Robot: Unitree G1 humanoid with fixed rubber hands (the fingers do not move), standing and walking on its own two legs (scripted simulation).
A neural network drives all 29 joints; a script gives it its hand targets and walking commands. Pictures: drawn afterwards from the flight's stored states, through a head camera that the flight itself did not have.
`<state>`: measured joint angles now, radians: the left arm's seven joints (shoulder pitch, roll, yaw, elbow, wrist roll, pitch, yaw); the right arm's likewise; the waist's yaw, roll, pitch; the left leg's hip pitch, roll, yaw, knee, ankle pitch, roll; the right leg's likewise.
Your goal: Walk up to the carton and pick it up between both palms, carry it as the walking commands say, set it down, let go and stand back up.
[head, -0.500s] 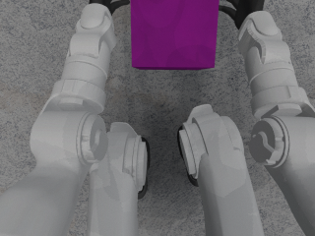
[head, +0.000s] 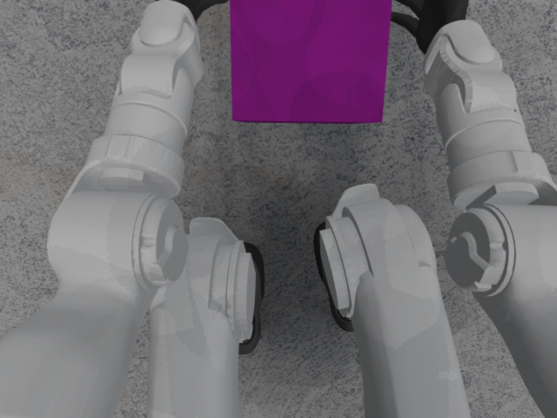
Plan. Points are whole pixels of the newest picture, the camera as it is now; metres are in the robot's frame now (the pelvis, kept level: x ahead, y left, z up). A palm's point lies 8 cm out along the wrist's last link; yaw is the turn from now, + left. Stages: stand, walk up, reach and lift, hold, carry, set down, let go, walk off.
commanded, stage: set down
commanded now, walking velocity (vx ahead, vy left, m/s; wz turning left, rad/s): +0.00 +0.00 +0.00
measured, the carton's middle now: (304, 16) +0.54 -0.09 -0.25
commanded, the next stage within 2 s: none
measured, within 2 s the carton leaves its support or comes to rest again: neither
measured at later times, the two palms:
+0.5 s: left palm (155, 44) +0.52 +0.09 -0.20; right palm (454, 62) +0.45 -0.26 -0.21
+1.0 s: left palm (141, 6) +0.53 +0.06 -0.10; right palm (518, 24) +0.46 -0.27 -0.11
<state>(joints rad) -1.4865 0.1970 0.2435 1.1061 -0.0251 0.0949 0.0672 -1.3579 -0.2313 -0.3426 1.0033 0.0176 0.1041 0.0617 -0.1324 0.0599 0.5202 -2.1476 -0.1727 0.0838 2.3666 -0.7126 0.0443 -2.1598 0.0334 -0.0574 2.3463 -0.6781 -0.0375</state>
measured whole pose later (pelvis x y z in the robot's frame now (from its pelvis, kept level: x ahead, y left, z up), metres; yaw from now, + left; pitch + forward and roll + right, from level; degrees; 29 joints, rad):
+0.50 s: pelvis -0.01 -0.01 +0.00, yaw -1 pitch +29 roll +1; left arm -1.41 0.33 -0.01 1.12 -0.20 0.09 0.12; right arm -1.28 -0.31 -0.19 1.08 0.20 0.05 -0.07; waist -0.10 0.02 0.52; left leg -2.16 -0.13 0.07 2.35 -0.70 0.02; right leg -2.19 0.02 -0.09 2.32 -0.63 -0.09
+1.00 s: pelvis -0.02 -0.01 +0.06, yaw -1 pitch +29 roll +1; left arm -1.31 0.29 0.06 0.69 -0.18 0.29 0.18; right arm -1.21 -0.33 -0.20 0.65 0.20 0.27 -0.11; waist -0.11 0.05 0.53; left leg -2.02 -0.11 0.07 2.16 -0.66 0.04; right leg -2.06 0.04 -0.05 2.14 -0.59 -0.06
